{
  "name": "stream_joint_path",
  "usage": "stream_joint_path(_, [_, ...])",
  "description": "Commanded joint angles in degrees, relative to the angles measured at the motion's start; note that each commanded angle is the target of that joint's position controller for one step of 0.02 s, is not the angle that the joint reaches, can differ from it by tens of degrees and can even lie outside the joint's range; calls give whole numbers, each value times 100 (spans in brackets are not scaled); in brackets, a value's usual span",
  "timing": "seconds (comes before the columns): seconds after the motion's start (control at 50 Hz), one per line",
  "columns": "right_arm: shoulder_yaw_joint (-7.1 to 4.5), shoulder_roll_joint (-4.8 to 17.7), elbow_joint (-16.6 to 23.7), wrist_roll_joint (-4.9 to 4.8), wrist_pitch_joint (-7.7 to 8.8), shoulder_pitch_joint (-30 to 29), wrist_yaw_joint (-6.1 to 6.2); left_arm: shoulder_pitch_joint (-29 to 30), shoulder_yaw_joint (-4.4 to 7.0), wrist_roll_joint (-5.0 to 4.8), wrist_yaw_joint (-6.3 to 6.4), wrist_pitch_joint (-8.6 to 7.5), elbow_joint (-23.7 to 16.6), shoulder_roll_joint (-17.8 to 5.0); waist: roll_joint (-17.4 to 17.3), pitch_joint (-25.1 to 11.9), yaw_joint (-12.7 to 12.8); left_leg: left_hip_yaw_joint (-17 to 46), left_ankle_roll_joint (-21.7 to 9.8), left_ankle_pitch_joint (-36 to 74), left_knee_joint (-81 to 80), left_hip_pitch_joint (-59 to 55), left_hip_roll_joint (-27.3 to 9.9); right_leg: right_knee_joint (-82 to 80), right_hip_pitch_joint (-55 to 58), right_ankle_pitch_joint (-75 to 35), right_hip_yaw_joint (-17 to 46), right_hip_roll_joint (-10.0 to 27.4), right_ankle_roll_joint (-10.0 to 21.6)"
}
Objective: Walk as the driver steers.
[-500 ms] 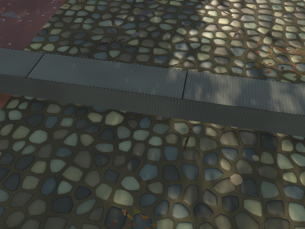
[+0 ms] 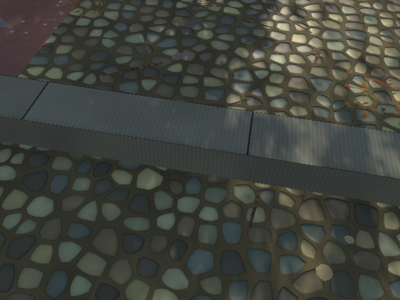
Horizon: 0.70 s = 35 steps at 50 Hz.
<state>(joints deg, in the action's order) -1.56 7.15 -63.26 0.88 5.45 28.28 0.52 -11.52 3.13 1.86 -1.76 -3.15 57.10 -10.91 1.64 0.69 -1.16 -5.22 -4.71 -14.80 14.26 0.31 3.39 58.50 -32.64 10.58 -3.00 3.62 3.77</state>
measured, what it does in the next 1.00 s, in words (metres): walks ahead, turning right: right foot, then left foot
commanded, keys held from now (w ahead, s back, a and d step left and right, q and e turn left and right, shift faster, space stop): w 0.20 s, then w+e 0.80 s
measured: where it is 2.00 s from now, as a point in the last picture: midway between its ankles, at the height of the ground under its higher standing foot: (274, 166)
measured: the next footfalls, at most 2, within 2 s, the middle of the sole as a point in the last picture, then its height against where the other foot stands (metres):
right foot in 0.24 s outside the picture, level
left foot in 0.78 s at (181, 257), level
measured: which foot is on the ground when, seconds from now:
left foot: down 0.00-0.26, up 0.28-0.76, down 0.78-1.00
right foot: up 0.00-0.22, down 0.24-0.78, up 0.80-1.00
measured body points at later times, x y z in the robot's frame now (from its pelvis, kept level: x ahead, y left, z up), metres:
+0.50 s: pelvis +0.29 -0.03 +0.00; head +0.31 -0.04 +0.45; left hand +0.26 +0.22 -0.14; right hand +0.39 -0.28 -0.13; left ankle +0.37 +0.13 -0.68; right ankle +0.28 -0.08 -0.75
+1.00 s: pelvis +0.57 -0.01 +0.00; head +0.61 -0.01 +0.45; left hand +0.75 +0.21 -0.14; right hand +0.55 -0.29 -0.12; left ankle +0.62 +0.07 -0.75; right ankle +0.51 -0.12 -0.66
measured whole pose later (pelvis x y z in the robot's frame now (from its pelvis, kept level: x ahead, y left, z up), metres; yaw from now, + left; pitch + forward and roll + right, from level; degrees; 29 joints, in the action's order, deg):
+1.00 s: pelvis +0.57 -0.01 +0.00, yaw -23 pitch +2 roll +1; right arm -3.1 13.2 -49.6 1.5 6.0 14.1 0.1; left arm -13.5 4.9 1.7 -1.7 -1.8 50.2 -16.4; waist 3.0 2.2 0.5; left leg -7.8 -2.5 -9.8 19.9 11.7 0.2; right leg 64.7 -30.6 15.6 1.1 1.3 4.2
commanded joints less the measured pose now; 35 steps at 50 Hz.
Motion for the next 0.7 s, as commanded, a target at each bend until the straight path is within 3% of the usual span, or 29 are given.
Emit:
stream_joint_path(0.02, [-20,568,50,4,83,524,26,492,-19,-20,-29,37,-396,-38,-564,776,21,899,-507,2576,-659,10,-1432,-636,-935,-387,-199,-15,-98])
stream_joint_path(0.08, [6,601,35,1,114,583,45,1205,-83,-82,-40,24,-663,31,-671,867,-84,636,-465,3157,-651,120,-1336,-1782,-456,-766,-429,-205,-54])
stream_joint_path(0.14, [-18,728,-13,7,144,592,74,1370,-66,-102,-10,6,-780,-99,-743,816,-24,529,-459,4001,-468,-143,-1476,-2371,93,-771,-530,-362,185])
stream_joint_path(0.18, [-57,868,1,19,158,411,92,907,15,-90,60,-38,-685,-267,-776,484,253,405,-406,5477,245,-450,-1529,-2488,752,-470,-576,-608,424])
stream_joint_path(0.2, [-85,948,6,42,138,329,103,280,87,-92,103,-73,-492,-387,-782,139,523,354,-368,5978,997,-569,-1521,-2554,1322,-290,-552,-747,539])
stream_joint_path(0.22, [-117,1042,31,27,100,188,105,-619,164,-77,142,-113,-179,-479,-715,-314,910,193,-297,5792,2051,-442,-1417,-2953,2239,-456,-573,-835,651])
stream_joint_path(0.24, [-109,981,86,-3,84,204,87,-1434,274,32,190,-137,60,-754,-527,-763,1188,67,-236,4386,3424,453,-1232,-3067,3476,-23,53,-255,842])
stream_joint_path(0.26, [-28,429,243,-131,70,597,16,-1970,417,131,199,-120,84,-1275,542,-1401,1027,-167,-47,914,5745,2161,-399,-3395,4787,830,2667,1394,1513])
stream_joint_path(0.28, [-122,623,314,-97,69,601,-56,-1551,415,-36,113,-33,96,-1266,741,-1560,746,566,-51,-1207,6753,3263,77,-4426,4902,1220,4695,1794,1945])
stream_joint_path(0.3, [-152,764,555,-18,73,-77,-56,-795,339,-140,81,-34,-22,-1028,359,-609,473,760,-129,-682,6671,3799,-386,-4598,4160,1722,3953,1576,1719])
stream_joint_path(0.32, [-159,814,693,25,122,-551,-74,-456,243,-165,58,-67,-90,-645,-142,-75,411,733,-112,-203,6277,3717,-615,-4765,3331,1249,3257,1381,1527])
stream_joint_path(0.34, [-154,689,722,46,124,-677,-80,-337,182,-138,73,-111,-74,-463,-381,147,201,761,-66,-8,5835,3407,-785,-4878,2755,621,2775,1117,1336])
stream_joint_path(0.38, [-147,547,788,167,-15,-613,-100,-477,103,-145,154,-201,35,-336,-258,196,-80,767,121,-10,5233,2877,-910,-4920,2148,-393,2120,732,1161])
stream_joint_path(0.44, [-162,609,1052,176,-172,-1018,-122,-817,138,-163,189,-273,53,-628,-82,237,-108,585,372,140,4623,3028,-898,-4982,1979,-1003,1745,542,1201])
stream_joint_path(0.48, [-176,719,1336,157,-212,-1684,-133,-1018,146,-170,179,-255,8,-722,-15,399,38,511,529,599,4035,3386,-922,-5121,2002,-923,1729,473,1165])
stream_joint_path(0.54, [-178,775,1655,111,-230,-2515,-158,-1424,133,-170,158,-227,1,-686,116,434,327,479,650,1282,3179,3714,-843,-5076,2400,-1183,1750,380,987])
stream_joint_path(0.66, [-125,829,2153,54,-165,-3568,-222,-1885,186,-112,196,-201,-63,-825,269,349,703,480,653,1414,2182,3814,-575,-4493,3311,-2119,1899,409,920])
stream_joint_path(0.7, [-132,928,2263,24,-112,-3573,-217,-1788,230,-89,242,-193,-142,-929,345,310,626,562,573,1248,1777,3471,-510,-4229,3450,-2423,2037,475,812])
